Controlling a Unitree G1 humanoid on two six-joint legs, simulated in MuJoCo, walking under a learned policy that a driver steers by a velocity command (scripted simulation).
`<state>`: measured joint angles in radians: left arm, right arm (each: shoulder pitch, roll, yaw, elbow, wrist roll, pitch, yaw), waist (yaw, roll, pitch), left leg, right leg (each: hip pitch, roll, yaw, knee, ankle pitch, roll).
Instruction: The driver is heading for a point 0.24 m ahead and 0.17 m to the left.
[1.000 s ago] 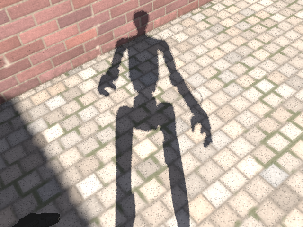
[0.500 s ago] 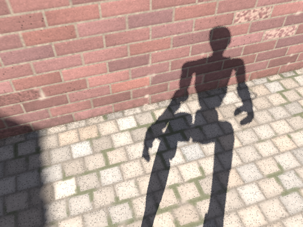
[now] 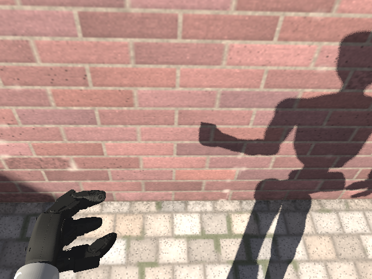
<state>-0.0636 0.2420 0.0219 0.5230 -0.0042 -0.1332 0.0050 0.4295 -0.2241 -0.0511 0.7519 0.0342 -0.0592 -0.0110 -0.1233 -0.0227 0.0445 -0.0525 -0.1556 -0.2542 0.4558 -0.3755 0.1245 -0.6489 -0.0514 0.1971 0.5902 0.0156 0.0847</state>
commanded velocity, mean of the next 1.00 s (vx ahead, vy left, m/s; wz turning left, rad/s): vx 0.19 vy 0.11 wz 0.54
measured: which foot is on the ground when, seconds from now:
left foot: down 0.00-0.08, up 0.10-0.54, down 0.56-1.00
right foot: up 0.00-0.06, down 0.08-0.56, up 0.58-0.82, down 0.84-1.00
